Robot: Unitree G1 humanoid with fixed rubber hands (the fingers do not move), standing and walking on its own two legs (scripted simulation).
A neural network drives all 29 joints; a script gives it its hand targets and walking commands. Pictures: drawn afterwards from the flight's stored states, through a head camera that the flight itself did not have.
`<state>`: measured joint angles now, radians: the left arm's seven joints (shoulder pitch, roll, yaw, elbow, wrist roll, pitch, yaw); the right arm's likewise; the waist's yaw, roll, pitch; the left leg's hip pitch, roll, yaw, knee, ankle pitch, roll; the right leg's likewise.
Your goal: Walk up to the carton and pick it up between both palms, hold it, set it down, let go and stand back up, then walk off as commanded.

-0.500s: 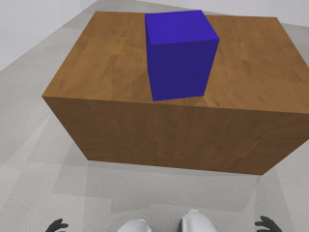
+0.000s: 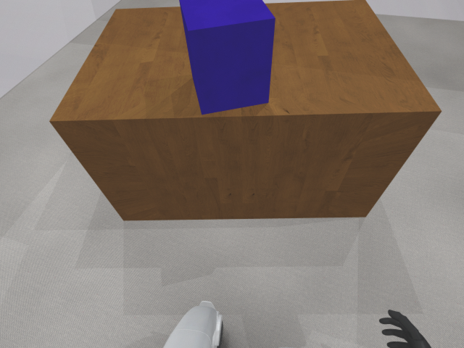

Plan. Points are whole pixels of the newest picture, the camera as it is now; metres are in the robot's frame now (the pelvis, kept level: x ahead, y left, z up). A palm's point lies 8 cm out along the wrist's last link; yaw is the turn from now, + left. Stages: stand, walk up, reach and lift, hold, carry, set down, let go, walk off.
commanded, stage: walk off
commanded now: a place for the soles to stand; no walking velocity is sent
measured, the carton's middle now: (226, 53) +0.85 +0.10 +0.04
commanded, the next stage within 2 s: none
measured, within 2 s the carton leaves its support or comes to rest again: neither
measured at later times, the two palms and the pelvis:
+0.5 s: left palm out of the picture -0.06 +0.32 -0.08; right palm out of the picture +0.04 -0.29 -0.10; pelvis -0.12 +0.00 +0.01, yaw +3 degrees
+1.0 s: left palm out of the picture -0.22 +0.27 -0.05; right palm out of the picture -0.11 -0.35 -0.13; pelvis -0.26 -0.06 +0.00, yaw +2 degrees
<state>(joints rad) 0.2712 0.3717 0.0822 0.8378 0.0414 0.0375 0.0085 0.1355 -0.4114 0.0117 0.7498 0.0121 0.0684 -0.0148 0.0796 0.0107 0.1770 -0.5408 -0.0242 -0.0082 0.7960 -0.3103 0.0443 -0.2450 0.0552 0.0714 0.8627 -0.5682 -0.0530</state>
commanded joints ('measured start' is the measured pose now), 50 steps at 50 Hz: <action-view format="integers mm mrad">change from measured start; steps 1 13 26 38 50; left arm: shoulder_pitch -69 27 1 54 65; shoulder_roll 314 245 234 344 268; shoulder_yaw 82 64 65 72 85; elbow -131 -194 -121 -120 -190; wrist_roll -20 -15 -45 -23 -22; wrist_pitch -29 -18 0 -40 -50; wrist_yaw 32 32 32 37 59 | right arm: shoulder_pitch -53 39 -39 -43 24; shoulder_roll -200 -189 -223 -172 -199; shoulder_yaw -156 -113 -118 -120 -116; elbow -77 -92 -111 -104 -96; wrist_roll -24 -11 -26 -10 -15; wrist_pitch -2 -24 -52 -20 8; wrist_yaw -28 -33 -23 -21 -14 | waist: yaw -59 -3 -73 -24 13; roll -99 -241 105 -195 -186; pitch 73 -157 -43 -110 -144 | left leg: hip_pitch -32 16 92 -75 -132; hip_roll -132 -26 279 -122 -88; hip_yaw -240 -54 -453 -176 -184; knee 497 79 -346 325 464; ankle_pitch -144 -213 208 -278 -164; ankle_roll -33 -61 218 -34 -98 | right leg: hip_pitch -280 158 -280 -93 164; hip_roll -328 -269 34 -415 -279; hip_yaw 402 258 81 536 411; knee -506 -256 494 -453 -330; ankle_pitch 522 946 0 513 686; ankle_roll -67 -80 50 -137 -79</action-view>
